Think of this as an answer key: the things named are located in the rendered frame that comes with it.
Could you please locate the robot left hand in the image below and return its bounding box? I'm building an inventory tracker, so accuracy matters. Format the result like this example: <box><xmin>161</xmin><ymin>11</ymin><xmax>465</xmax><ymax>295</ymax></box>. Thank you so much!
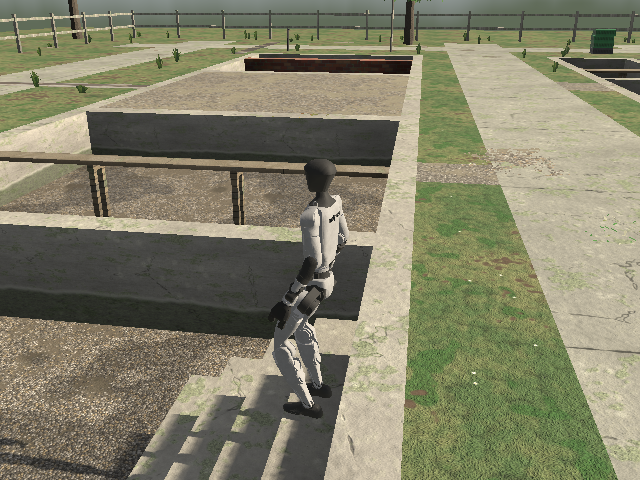
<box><xmin>268</xmin><ymin>301</ymin><xmax>292</xmax><ymax>330</ymax></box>

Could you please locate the robot right forearm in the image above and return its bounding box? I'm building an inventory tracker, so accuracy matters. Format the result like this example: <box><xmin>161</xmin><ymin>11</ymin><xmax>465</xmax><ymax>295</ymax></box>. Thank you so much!
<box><xmin>329</xmin><ymin>240</ymin><xmax>347</xmax><ymax>269</ymax></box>

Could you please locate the right robot upper arm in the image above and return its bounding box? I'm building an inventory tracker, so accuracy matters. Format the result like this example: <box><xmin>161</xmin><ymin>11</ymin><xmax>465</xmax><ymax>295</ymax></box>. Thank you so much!
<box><xmin>330</xmin><ymin>195</ymin><xmax>349</xmax><ymax>244</ymax></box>

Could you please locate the right robot shin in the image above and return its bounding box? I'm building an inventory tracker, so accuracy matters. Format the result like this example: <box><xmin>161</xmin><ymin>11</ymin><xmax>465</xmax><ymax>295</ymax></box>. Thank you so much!
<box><xmin>294</xmin><ymin>324</ymin><xmax>323</xmax><ymax>389</ymax></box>

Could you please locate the robot right foot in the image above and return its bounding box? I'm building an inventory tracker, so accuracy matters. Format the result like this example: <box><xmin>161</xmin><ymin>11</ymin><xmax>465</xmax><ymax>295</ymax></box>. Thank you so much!
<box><xmin>306</xmin><ymin>382</ymin><xmax>332</xmax><ymax>398</ymax></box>

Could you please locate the left robot upper arm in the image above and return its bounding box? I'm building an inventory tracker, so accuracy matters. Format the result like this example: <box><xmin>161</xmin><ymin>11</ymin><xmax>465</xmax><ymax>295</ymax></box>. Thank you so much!
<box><xmin>300</xmin><ymin>208</ymin><xmax>322</xmax><ymax>269</ymax></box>

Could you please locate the robot left forearm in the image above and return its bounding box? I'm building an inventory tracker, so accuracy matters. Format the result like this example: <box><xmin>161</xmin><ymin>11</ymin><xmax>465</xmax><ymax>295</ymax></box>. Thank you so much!
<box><xmin>282</xmin><ymin>256</ymin><xmax>317</xmax><ymax>307</ymax></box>

